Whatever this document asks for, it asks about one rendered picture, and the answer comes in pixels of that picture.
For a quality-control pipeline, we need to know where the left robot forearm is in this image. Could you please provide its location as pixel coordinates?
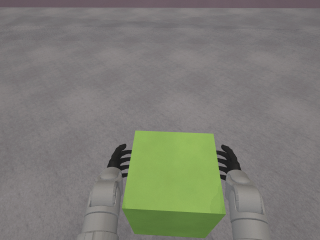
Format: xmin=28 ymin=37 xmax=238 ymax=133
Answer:
xmin=76 ymin=167 xmax=123 ymax=240

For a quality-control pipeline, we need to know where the left robot hand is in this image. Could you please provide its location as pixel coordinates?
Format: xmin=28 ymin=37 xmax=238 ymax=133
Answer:
xmin=107 ymin=144 xmax=132 ymax=178

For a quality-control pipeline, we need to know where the right robot forearm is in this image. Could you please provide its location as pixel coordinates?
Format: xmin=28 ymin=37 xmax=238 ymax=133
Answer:
xmin=225 ymin=169 xmax=272 ymax=240

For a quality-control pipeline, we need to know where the carton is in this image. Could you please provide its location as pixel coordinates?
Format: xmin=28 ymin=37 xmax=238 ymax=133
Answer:
xmin=122 ymin=130 xmax=226 ymax=238

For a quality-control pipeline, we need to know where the right robot hand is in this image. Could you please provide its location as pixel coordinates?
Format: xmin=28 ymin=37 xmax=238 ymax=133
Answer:
xmin=216 ymin=144 xmax=241 ymax=181

